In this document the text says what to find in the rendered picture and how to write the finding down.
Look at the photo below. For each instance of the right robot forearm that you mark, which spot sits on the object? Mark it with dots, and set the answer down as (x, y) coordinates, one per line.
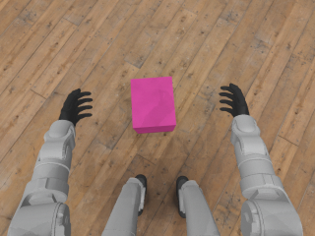
(258, 177)

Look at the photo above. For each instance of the left robot hand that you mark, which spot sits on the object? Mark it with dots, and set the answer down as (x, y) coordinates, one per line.
(70, 110)

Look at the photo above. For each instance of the left robot forearm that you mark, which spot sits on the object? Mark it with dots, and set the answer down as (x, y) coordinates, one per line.
(49, 181)

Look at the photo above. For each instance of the right robot hand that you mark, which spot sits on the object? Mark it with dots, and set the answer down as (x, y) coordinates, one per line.
(238, 103)

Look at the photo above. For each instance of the carton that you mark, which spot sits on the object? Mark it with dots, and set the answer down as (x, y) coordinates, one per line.
(153, 109)

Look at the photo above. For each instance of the right robot shin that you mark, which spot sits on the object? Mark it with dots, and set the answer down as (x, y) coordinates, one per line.
(190, 183)

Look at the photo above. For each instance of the robot left upper arm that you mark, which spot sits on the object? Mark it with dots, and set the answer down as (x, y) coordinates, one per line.
(52, 219)

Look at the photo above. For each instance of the robot right upper arm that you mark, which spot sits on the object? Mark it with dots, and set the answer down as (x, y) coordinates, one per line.
(261, 217)

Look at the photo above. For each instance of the robot right thigh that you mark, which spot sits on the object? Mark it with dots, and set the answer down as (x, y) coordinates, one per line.
(199, 218)

